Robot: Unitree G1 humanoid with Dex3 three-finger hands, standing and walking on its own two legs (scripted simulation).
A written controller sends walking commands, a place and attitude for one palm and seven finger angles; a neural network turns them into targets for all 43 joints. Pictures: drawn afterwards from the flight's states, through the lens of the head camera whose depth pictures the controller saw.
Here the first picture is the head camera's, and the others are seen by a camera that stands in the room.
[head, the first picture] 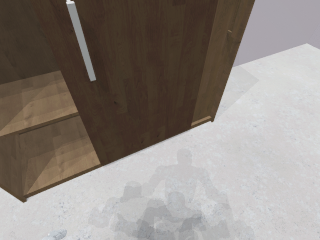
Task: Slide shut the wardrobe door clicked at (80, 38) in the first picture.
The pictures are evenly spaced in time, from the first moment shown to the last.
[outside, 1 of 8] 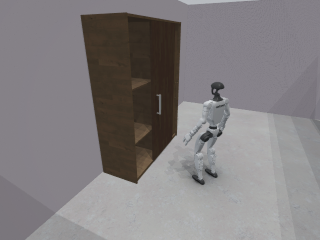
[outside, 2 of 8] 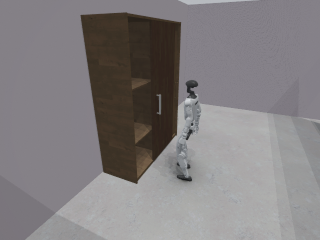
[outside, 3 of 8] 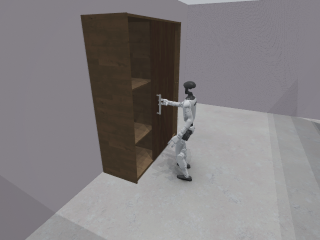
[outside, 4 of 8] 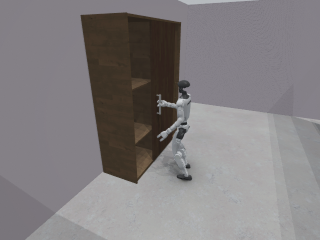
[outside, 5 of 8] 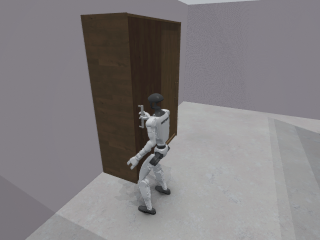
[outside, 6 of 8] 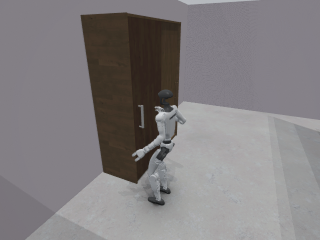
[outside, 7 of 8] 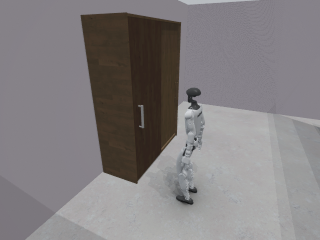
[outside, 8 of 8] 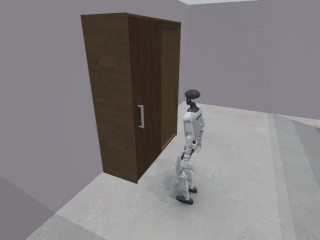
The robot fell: no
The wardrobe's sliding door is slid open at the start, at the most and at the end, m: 0.48 0.48 0.00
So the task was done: yes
